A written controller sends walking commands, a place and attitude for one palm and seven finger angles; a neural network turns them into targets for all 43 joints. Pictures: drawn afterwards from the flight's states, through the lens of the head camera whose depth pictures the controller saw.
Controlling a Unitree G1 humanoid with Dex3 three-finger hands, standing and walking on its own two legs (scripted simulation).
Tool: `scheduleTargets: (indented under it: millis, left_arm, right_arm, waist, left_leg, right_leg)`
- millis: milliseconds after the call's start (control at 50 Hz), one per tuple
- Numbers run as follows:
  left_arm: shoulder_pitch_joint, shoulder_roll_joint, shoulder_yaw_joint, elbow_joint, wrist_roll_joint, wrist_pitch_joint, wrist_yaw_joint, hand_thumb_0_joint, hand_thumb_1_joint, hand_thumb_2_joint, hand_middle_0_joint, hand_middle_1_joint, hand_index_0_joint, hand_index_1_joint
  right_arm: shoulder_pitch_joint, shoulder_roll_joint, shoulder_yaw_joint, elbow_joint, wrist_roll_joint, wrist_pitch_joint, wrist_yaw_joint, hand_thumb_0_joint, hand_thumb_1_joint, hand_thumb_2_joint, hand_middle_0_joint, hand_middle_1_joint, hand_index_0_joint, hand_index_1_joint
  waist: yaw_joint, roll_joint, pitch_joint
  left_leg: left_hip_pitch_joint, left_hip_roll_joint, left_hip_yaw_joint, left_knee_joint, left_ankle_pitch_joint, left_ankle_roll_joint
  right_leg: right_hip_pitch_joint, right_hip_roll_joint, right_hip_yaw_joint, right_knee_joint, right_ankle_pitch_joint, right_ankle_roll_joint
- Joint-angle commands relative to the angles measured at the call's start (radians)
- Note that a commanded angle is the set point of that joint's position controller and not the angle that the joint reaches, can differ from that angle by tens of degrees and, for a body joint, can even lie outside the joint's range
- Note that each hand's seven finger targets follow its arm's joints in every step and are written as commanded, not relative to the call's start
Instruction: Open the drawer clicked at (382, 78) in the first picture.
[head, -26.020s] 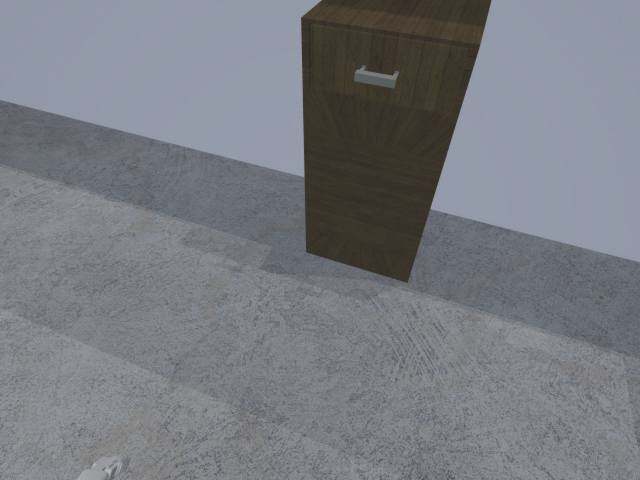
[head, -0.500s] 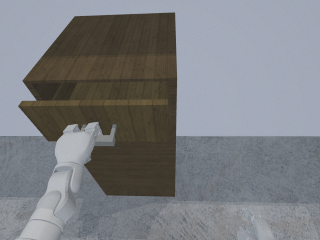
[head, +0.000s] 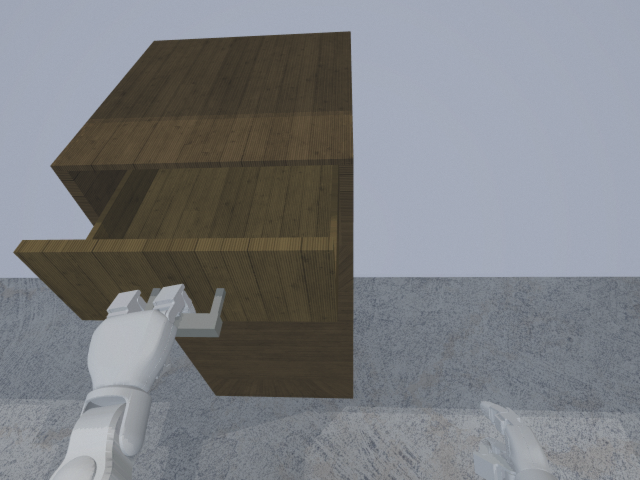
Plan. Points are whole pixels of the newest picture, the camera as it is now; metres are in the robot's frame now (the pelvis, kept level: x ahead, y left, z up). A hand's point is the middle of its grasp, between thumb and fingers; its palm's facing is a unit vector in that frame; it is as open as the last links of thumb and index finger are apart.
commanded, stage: pull the drawer open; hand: left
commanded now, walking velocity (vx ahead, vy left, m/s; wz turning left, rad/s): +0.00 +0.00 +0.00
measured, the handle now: (183, 310) +0.30 +0.21 +0.06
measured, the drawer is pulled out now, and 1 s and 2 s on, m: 0.15 0.24 0.27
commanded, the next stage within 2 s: open the thumb to release the handle in 1.30 s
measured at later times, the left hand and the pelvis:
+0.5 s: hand (142, 406) +0.19 +0.23 +0.04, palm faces +0.01 -0.14 -0.99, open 5.5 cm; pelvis +0.00 +0.00 +0.00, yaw -1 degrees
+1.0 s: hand (128, 449) +0.15 +0.22 +0.04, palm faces +0.01 -0.14 -0.99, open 5.5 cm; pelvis -0.01 +0.00 -0.01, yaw -1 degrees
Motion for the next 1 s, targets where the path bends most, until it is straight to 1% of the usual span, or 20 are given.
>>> scheduleTargets:
  millis: [0,60,200,240,260,280,360,460,480,520,600,620,680,740,760,820,860,880,920,980]
  left_arm:
    - [-0.093,0.136,0.068,-0.289,0.016,-0.037,0.052,0.000,0.900,0.900,-0.400,-1.350,-0.400,-1.350]
    - [-0.019,0.162,0.099,-0.303,0.013,-0.039,0.050,0.000,0.900,0.900,-0.400,-1.350,-0.400,-1.350]
    - [0.037,0.146,0.091,-0.339,0.016,-0.047,0.047,0.000,0.900,0.900,-0.400,-1.350,-0.400,-1.350]
    - [0.047,0.152,0.097,-0.351,0.017,-0.051,0.052,0.000,0.900,0.900,-0.400,-1.350,-0.400,-1.350]
    - [0.088,0.176,0.131,-0.361,0.013,-0.054,0.055,0.000,0.900,0.900,-0.400,-1.350,-0.400,-1.350]
    - [0.112,0.149,0.105,-0.362,0.012,-0.055,0.056,0.000,0.900,0.900,-0.400,-1.350,-0.400,-1.350]
    - [0.224,0.173,0.146,-0.397,-0.005,-0.068,0.061,0.000,0.900,0.900,-0.400,-1.350,-0.400,-1.350]
    - [0.317,0.159,0.137,-0.465,-0.006,-0.075,0.081,0.000,0.900,0.900,-0.400,-1.350,-0.400,-1.350]
    - [0.334,0.138,0.117,-0.482,-0.002,-0.075,0.084,0.000,0.900,0.900,-0.400,-1.350,-0.400,-1.350]
    - [0.374,0.154,0.139,-0.478,-0.007,-0.076,0.095,0.000,0.900,0.900,-0.400,-1.350,-0.400,-1.350]
    - [0.328,0.159,0.150,-0.479,0.004,-0.078,0.116,0.000,0.900,0.900,-0.400,-1.350,-0.400,-1.350]
    - [0.346,0.160,0.155,-0.469,0.003,-0.080,0.120,0.000,0.900,0.900,-0.400,-1.350,-0.400,-1.350]
    - [0.352,0.162,0.151,-0.498,0.006,-0.081,0.128,0.000,0.900,0.900,-0.400,-1.350,-0.400,-1.350]
    - [0.444,0.165,0.159,-0.490,-0.009,-0.075,0.129,0.000,0.900,0.900,-0.400,-1.350,-0.400,-1.350]
    - [0.457,0.184,0.177,-0.490,-0.013,-0.070,0.130,0.000,0.900,0.900,-0.400,-1.350,-0.400,-1.350]
    - [0.440,0.176,0.164,-0.496,-0.015,-0.065,0.121,0.000,0.900,0.900,-0.400,-1.350,-0.400,-1.350]
    - [0.490,0.192,0.183,-0.513,-0.021,-0.061,0.125,0.000,0.900,0.900,-0.400,-1.350,-0.400,-1.350]
    - [0.505,0.169,0.156,-0.523,-0.022,-0.057,0.122,0.000,0.900,0.900,-0.400,-1.350,-0.400,-1.350]
    - [0.534,0.189,0.184,-0.512,-0.026,-0.064,0.122,0.000,0.900,0.900,-0.400,-1.350,-0.400,-1.350]
    - [0.587,0.173,0.168,-0.534,-0.036,-0.064,0.121,0.000,0.900,0.900,-0.400,-1.350,-0.400,-1.350]
  right_arm:
    - [-0.135,-0.097,-0.029,-0.161,-0.006,-0.052,-0.004,0.000,-0.900,-0.900,0.200,0.300,0.200,0.300]
    - [-0.148,-0.098,-0.020,-0.170,-0.006,-0.052,-0.004,0.000,-0.900,-0.900,0.200,0.300,0.200,0.300]
    - [-0.154,-0.090,-0.012,-0.177,-0.008,-0.052,0.005,0.000,-0.900,-0.900,0.200,0.300,0.200,0.300]
    - [-0.152,-0.088,-0.012,-0.179,-0.011,-0.053,0.005,0.000,-0.900,-0.900,0.200,0.300,0.200,0.300]
    - [-0.157,-0.093,-0.011,-0.184,-0.010,-0.053,0.004,0.000,-0.900,-0.900,0.200,0.300,0.200,0.300]
    - [-0.157,-0.087,-0.009,-0.186,-0.011,-0.056,0.007,0.000,-0.900,-0.900,0.200,0.300,0.200,0.300]
    - [-0.156,-0.094,-0.008,-0.195,-0.009,-0.057,0.012,0.000,-0.900,-0.900,0.200,0.300,0.200,0.300]
    - [-0.154,-0.102,-0.009,-0.211,-0.011,-0.051,0.031,0.000,-0.900,-0.900,0.200,0.300,0.200,0.300]
    - [-0.153,-0.099,-0.010,-0.218,-0.013,-0.051,0.037,0.000,-0.900,-0.900,0.200,0.300,0.200,0.300]
    - [-0.151,-0.102,-0.012,-0.224,-0.012,-0.049,0.037,0.000,-0.900,-0.900,0.200,0.300,0.200,0.300]
    - [-0.148,-0.102,-0.012,-0.224,-0.017,-0.044,0.034,0.000,-0.900,-0.900,0.200,0.300,0.200,0.300]
    - [-0.146,-0.100,-0.014,-0.227,-0.017,-0.045,0.032,0.000,-0.900,-0.900,0.200,0.300,0.200,0.300]
    - [-0.149,-0.101,-0.012,-0.235,-0.016,-0.045,0.032,0.000,-0.900,-0.900,0.200,0.300,0.200,0.300]
    - [-0.144,-0.100,-0.009,-0.240,-0.011,-0.048,0.033,0.000,-0.900,-0.900,0.200,0.300,0.200,0.300]
    - [-0.152,-0.105,-0.005,-0.245,-0.006,-0.045,0.032,0.000,-0.900,-0.900,0.200,0.300,0.200,0.300]
    - [-0.157,-0.104,-0.001,-0.247,-0.008,-0.042,0.033,0.000,-0.900,-0.900,0.200,0.300,0.200,0.300]
    - [-0.162,-0.109,0.003,-0.264,-0.005,-0.042,0.032,0.000,-0.900,-0.900,0.200,0.300,0.200,0.300]
    - [-0.156,-0.102,0.006,-0.266,-0.006,-0.044,0.035,0.000,-0.900,-0.900,0.200,0.300,0.200,0.300]
    - [-0.151,-0.105,0.004,-0.263,-0.005,-0.044,0.035,0.000,-0.900,-0.900,0.200,0.300,0.200,0.300]
    - [-0.153,-0.107,0.009,-0.279,-0.005,-0.045,0.041,0.000,-0.900,-0.900,0.200,0.300,0.200,0.300]
  waist:
    - [0.014,-0.046,-0.204]
    - [0.031,-0.042,-0.206]
    - [0.028,-0.025,-0.149]
    - [0.029,-0.031,-0.155]
    - [0.043,-0.021,-0.172]
    - [0.040,-0.039,-0.168]
    - [0.054,-0.039,-0.186]
    - [0.050,-0.012,-0.167]
    - [0.048,-0.014,-0.157]
    - [0.049,-0.033,-0.148]
    - [0.035,-0.044,-0.134]
    - [0.039,-0.059,-0.126]
    - [0.045,-0.018,-0.152]
    - [0.056,-0.035,-0.163]
    - [0.055,-0.028,-0.152]
    - [0.047,-0.052,-0.103]
    - [0.062,-0.027,-0.128]
    - [0.060,-0.029,-0.132]
    - [0.061,-0.042,-0.108]
    - [0.063,-0.039,-0.099]
  left_leg:
    - [0.268,0.032,-0.056,-0.053,0.435,-0.016]
    - [0.254,0.026,-0.050,-0.058,0.425,-0.019]
    - [0.247,0.030,-0.054,-0.057,0.400,-0.019]
    - [0.246,0.029,-0.053,-0.057,0.379,-0.018]
    - [0.245,0.030,-0.054,-0.060,0.388,-0.021]
    - [0.240,0.028,-0.051,-0.055,0.385,-0.018]
    - [0.226,0.030,-0.048,-0.044,0.432,-0.022]
    - [0.214,0.040,-0.053,-0.022,0.451,-0.024]
    - [0.215,0.044,-0.054,-0.016,0.445,-0.021]
    - [0.196,0.043,-0.051,-0.012,0.407,-0.020]
    - [0.179,0.039,-0.055,-0.005,0.307,-0.019]
    - [0.170,0.036,-0.053,-0.003,0.289,-0.018]
    - [0.183,0.038,-0.056,0.004,0.294,-0.021]
    - [0.170,0.037,-0.050,0.012,0.320,-0.020]
    - [0.162,0.040,-0.055,0.010,0.325,-0.023]
    - [0.137,0.038,-0.050,0.005,0.268,-0.018]
    - [0.139,0.042,-0.048,0.002,0.282,-0.020]
    - [0.149,0.041,-0.045,0.011,0.291,-0.017]
    - [0.134,0.042,-0.045,0.009,0.276,-0.018]
    - [0.135,0.044,-0.043,0.014,0.279,-0.017]
  right_leg:
    - [-0.026,0.007,-0.011,-0.077,0.404,-0.005]
    - [0.003,0.006,-0.001,-0.080,0.421,-0.007]
    - [-0.035,0.008,-0.009,-0.081,0.377,-0.007]
    - [-0.036,0.007,-0.008,-0.084,0.366,-0.006]
    - [-0.016,0.009,-0.001,-0.084,0.371,-0.012]
    - [-0.018,0.004,-0.004,-0.078,0.384,-0.008]
    - [0.009,0.001,0.007,-0.069,0.447,-0.006]
    - [-0.031,0.002,0.001,-0.050,0.426,-0.006]
    - [-0.052,-0.001,-0.006,-0.044,0.410,-0.003]
    - [-0.063,0.002,-0.007,-0.043,0.389,-0.001]
    - [-0.109,0.004,-0.006,-0.039,0.305,-0.005]
    - [-0.112,0.004,-0.002,-0.041,0.301,-0.005]
    - [-0.120,0.002,0.010,-0.033,0.291,-0.010]
    - [-0.094,0.000,0.003,-0.026,0.329,-0.005]
    - [-0.094,0.003,0.016,-0.030,0.331,-0.008]
    - [-0.112,0.000,0.010,-0.038,0.304,-0.003]
    - [-0.092,-0.002,0.021,-0.040,0.310,-0.005]
    - [-0.099,-0.008,0.018,-0.035,0.318,-0.003]
    - [-0.102,-0.003,0.019,-0.039,0.313,-0.002]
    - [-0.110,-0.009,0.023,-0.040,0.312,0.000]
